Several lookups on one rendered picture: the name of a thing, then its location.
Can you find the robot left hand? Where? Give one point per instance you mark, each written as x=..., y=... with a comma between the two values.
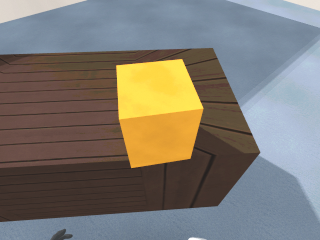
x=60, y=235

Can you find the pedestal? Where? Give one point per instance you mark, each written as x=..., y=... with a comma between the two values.
x=62, y=150

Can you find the carton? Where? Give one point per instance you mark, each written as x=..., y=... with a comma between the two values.
x=159, y=111

